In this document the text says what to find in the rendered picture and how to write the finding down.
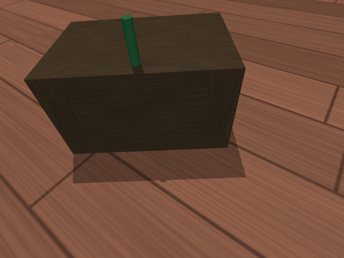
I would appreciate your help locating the can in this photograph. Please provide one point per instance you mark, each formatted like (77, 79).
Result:
(131, 41)

